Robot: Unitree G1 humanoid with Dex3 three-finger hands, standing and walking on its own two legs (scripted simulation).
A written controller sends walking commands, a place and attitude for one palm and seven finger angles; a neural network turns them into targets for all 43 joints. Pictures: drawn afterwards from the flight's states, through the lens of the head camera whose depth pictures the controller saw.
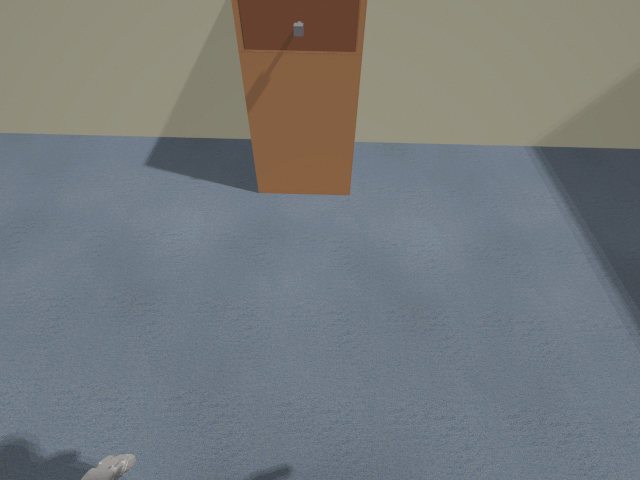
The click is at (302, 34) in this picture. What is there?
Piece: drawer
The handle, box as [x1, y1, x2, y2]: [293, 21, 303, 36]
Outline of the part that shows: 298,21 293,25 294,35 302,36 303,25 300,21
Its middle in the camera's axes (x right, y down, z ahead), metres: -0.07 -0.69 +1.27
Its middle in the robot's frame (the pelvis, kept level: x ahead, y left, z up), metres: +1.41 +0.14 -0.01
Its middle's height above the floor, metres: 0.76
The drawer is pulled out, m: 0.00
